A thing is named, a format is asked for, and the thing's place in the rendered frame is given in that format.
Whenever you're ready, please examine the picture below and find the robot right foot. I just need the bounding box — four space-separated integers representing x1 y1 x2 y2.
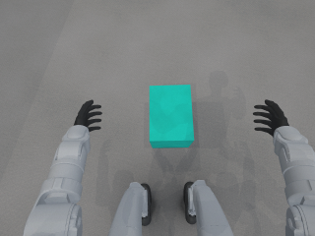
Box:
183 182 197 224

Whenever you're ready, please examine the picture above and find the robot right forearm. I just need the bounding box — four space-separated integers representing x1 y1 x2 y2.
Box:
273 126 315 207

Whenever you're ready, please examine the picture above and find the left robot shin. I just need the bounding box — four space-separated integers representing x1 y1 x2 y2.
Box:
129 182 148 217

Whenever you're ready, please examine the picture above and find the right robot hand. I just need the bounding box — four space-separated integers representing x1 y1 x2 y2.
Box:
253 99 289 137

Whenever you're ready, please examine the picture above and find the carton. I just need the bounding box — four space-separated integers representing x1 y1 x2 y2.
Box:
149 85 194 148

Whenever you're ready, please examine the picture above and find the left robot upper arm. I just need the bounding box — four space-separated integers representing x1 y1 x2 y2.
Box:
25 203 83 236

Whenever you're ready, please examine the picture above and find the right robot upper arm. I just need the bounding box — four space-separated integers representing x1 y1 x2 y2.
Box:
285 205 315 236

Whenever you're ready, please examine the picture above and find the robot left forearm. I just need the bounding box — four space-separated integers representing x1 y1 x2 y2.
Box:
22 125 91 236

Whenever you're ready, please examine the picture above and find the left robot hand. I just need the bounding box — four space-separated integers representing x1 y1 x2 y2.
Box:
74 100 102 132

